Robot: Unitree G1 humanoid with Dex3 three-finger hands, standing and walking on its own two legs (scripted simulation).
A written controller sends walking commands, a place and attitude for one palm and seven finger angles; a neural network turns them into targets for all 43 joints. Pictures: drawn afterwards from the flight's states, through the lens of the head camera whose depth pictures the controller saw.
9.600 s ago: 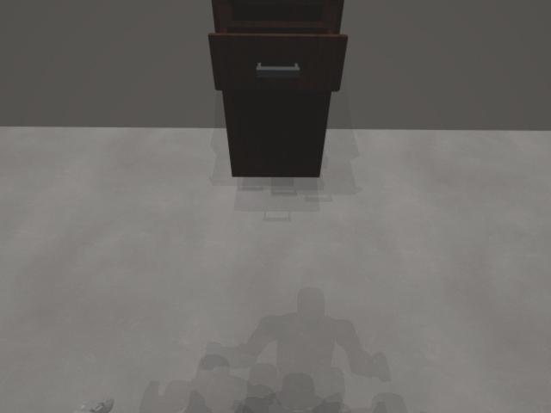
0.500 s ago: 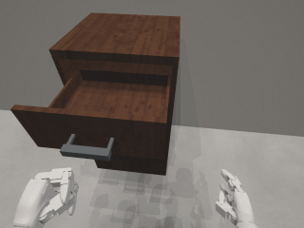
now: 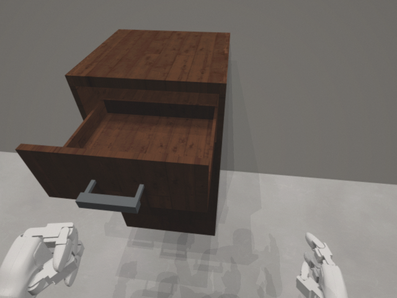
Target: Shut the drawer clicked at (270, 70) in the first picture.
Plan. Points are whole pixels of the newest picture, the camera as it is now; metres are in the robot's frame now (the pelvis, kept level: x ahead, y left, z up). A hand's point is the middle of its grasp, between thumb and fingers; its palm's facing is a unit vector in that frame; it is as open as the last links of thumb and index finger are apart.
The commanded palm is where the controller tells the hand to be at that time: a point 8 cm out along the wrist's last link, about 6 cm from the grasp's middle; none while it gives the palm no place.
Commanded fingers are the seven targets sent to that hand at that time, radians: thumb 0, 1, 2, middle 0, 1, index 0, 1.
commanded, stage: raise the hand and make a fist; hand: left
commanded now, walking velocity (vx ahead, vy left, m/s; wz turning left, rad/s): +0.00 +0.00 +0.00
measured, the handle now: (112, 194) +0.33 +0.25 +0.02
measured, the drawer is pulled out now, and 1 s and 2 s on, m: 0.29 0.29 0.28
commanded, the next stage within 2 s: bring the fist close to the handle in 0.04 s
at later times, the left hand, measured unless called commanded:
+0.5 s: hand (88, 253) +0.17 +0.21 +0.08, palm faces +0.03 -1.00 -0.08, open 3.3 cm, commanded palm +0.14 +0.27 +0.09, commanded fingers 0.00 0.90 0.90 -1.40 -1.60 -1.40 -1.60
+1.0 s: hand (109, 242) +0.21 +0.20 +0.04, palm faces +0.01 -1.00 -0.06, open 3.3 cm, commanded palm +0.19 +0.26 +0.04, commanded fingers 0.00 0.90 0.90 -1.40 -1.60 -1.40 -1.60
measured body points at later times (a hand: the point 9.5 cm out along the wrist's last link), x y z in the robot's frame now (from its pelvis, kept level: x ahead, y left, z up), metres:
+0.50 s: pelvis -0.01 +0.01 -0.01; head -0.01 +0.01 +0.44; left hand +0.16 +0.26 +0.09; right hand +0.19 -0.21 -0.06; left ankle +0.05 +0.15 -0.71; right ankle -0.03 -0.12 -0.71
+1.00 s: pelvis +0.00 +0.02 -0.03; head +0.03 +0.02 +0.42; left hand +0.20 +0.26 +0.04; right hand +0.17 -0.22 -0.10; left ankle +0.05 +0.15 -0.71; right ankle -0.03 -0.12 -0.71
